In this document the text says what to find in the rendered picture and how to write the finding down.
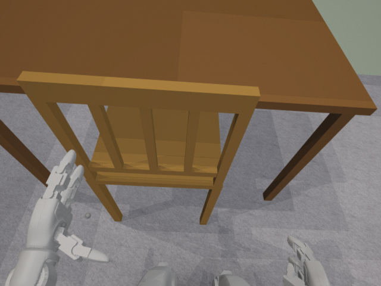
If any robot right thigh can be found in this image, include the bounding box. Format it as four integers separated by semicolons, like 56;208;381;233
212;274;249;286

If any chair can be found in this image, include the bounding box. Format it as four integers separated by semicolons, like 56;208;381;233
17;71;260;225

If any left robot forearm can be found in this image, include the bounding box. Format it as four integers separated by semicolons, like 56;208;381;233
4;248;60;286

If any robot thigh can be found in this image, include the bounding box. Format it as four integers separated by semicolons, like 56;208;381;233
212;274;249;286
137;266;177;286

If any table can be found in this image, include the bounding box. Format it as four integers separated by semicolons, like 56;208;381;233
0;0;377;201

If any right robot hand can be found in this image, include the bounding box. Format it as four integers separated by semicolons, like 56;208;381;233
283;236;330;286

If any robot left thigh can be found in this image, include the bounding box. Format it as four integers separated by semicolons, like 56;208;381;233
137;266;177;286

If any left robot hand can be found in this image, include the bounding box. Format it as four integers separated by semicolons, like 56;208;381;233
26;150;110;263

